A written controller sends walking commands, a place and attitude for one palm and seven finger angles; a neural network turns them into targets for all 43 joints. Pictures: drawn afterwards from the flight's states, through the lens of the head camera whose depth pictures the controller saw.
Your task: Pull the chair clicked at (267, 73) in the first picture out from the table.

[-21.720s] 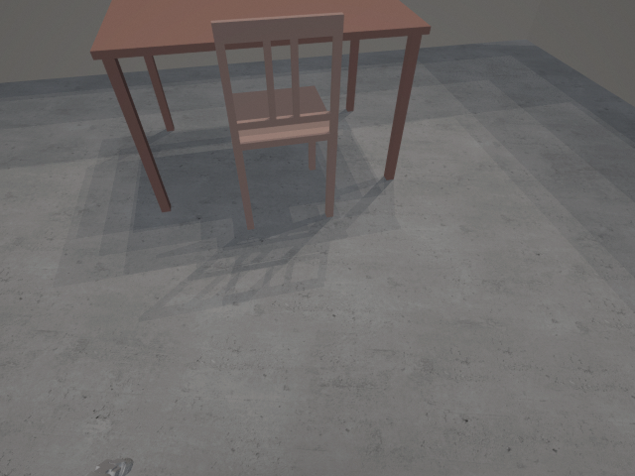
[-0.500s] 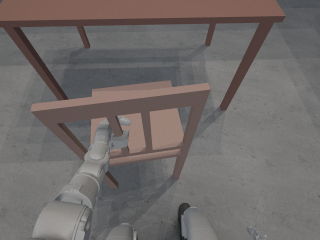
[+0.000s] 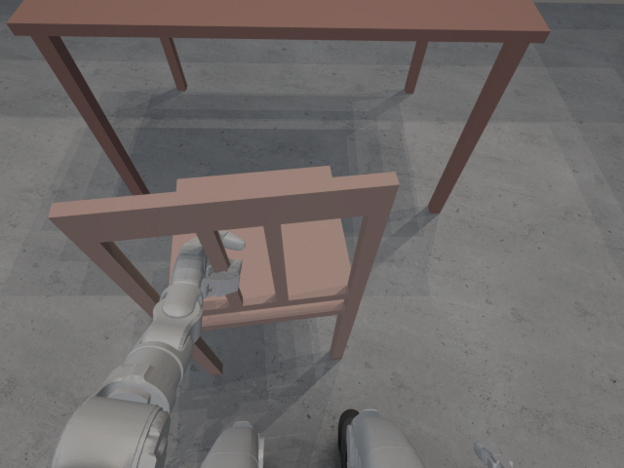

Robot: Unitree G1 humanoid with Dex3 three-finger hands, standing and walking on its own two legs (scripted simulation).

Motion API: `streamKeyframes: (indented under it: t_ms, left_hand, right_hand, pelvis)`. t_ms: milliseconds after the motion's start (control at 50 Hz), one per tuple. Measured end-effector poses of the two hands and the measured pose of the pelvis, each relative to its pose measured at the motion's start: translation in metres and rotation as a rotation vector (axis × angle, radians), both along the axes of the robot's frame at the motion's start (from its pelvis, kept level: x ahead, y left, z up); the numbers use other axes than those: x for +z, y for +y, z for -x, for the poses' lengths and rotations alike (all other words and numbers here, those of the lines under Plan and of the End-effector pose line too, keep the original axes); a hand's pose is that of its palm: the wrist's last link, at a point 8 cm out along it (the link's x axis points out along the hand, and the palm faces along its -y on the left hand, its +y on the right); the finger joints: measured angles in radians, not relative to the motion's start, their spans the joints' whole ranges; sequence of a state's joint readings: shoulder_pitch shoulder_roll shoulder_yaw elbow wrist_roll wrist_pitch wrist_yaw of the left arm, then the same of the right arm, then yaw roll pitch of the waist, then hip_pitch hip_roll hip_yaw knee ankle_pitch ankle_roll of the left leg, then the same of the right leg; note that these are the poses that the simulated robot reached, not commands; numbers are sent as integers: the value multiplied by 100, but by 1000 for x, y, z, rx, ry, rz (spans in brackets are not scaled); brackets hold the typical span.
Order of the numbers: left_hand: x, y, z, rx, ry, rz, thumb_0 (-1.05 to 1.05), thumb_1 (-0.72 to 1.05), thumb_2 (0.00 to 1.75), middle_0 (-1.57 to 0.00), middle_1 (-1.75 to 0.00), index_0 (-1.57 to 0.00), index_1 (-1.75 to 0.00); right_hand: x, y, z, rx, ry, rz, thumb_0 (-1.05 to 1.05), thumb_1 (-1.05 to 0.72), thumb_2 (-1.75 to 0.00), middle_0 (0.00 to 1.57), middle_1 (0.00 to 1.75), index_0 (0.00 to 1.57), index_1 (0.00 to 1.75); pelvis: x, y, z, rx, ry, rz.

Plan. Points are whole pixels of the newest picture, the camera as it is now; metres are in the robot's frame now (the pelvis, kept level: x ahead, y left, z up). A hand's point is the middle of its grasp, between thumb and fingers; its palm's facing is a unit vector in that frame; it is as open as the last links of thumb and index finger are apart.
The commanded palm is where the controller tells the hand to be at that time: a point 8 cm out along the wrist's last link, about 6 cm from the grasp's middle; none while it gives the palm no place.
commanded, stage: step backward, pulling the chair out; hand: left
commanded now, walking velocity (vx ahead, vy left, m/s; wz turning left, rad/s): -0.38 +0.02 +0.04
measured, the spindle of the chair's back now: (223, 271) +0.39 +0.14 -0.08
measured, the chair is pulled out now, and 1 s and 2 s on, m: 0.38 0.53 0.59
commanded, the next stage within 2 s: stop walking, hand still on the chair in 0.76 s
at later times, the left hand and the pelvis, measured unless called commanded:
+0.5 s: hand (227, 298) +0.33 +0.13 -0.05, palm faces +0.04 -0.98 -0.19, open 5.6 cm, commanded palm +0.32 +0.18 -0.05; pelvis -0.05 -0.02 +0.01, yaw +2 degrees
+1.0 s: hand (221, 383) +0.22 +0.12 -0.05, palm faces +0.07 -0.98 -0.18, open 5.5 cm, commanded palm +0.20 +0.17 -0.03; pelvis -0.12 -0.02 +0.01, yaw +2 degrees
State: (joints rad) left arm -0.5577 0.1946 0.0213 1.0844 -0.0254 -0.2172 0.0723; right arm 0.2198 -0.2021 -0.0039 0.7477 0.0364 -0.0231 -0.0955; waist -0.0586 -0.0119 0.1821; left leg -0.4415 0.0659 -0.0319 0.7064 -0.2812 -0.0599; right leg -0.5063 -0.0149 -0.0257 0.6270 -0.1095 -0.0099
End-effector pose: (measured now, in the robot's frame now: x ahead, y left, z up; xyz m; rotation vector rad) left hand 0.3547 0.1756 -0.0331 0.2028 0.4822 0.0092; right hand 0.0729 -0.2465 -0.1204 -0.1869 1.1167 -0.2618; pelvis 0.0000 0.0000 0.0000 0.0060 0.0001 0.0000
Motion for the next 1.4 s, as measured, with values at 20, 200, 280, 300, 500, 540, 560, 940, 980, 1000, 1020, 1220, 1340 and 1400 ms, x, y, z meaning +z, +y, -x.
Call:
streamKeyframes:
  t_ms: [20,200,280,300,500,540,560,940,980,1000,1020,1220,1340,1400]
  left_hand:
    - [0,0,3,8,1,-1,4,63,79,-33,-123,-49,-145]
    - [1,2,22,12,16,15,5,65,78,-30,-124,-50,-145]
    - [2,4,29,33,41,26,6,66,77,-29,-123,-49,-145]
    - [2,5,31,41,45,28,6,66,77,-29,-123,-49,-145]
    - [3,0,40,91,43,8,7,64,80,-32,-121,-49,-145]
    - [3,-1,45,89,46,12,7,65,79,-31,-121,-49,-145]
    - [3,-1,47,82,45,13,6,65,78,-31,-121,-49,-144]
    - [4,-6,142,132,56,19,6,66,77,-29,-121,-49,-145]
    - [4,-6,152,124,54,21,6,66,76,-29,-121,-49,-145]
    - [4,-6,156,118,53,19,6,66,76,-29,-121,-49,-145]
    - [4,-6,161,114,53,20,6,66,76,-28,-122,-49,-145]
    - [5,-5,200,133,75,27,6,66,76,-28,-120,-49,-145]
    - [6,-3,206,129,84,27,7,66,77,-28,-120,-49,-145]
    - [6,-3,206,117,83,26,7,66,76,-27,-120,-49,-145]
  right_hand:
    - [-2,0,1,-2,-3,-7,0,-90,-90,21,30,20,30]
    - [7,-4,24,28,13,48,0,-90,-90,21,30,20,30]
    - [11,-1,35,43,50,36,0,-90,-90,21,30,20,30]
    - [11,0,37,49,62,25,0,-90,-90,21,30,20,30]
    - [5,-26,49,53,77,19,0,-90,-90,21,30,20,30]
    - [8,-34,50,54,63,52,0,-90,-90,21,30,20,30]
    - [8,-38,50,55,55,71,0,-90,-90,21,30,20,30]
    - [6,-30,102,43,-11,-15,0,-90,-90,21,30,20,30]
    - [8,-31,108,47,-21,0,0,-90,-90,21,30,20,30]
    - [9,-30,110,49,-24,9,1,-90,-90,21,30,20,30]
    - [11,-30,113,51,-25,17,1,-90,-90,21,30,20,30]
    - [23,-20,99,65,-91,-3,1,-90,-90,21,30,20,30]
    - [33,-16,77,65,-150,3,1,-90,-90,21,30,20,30]
    - [38,-14,65,67,-170,9,1,-90,-90,21,30,20,30]
  pelvis:
    - [0,-1,2,3,2,-1]
    - [4,9,20,28,49,-7]
    - [12,5,23,27,41,23]
    - [13,3,24,26,40,31]
    - [15,-20,51,34,47,34]
    - [14,-16,58,41,54,29]
    - [13,-13,61,45,57,31]
    - [9,-30,116,16,13,0]
    - [9,-26,118,23,15,2]
    - [10,-24,120,27,10,-2]
    - [11,-23,122,23,2,-8]
    - [18,-24,114,3,-39,-7]
    - [23,-20,102,-9,-25,-2]
    - [25,-17,95,-13,-21,-1]
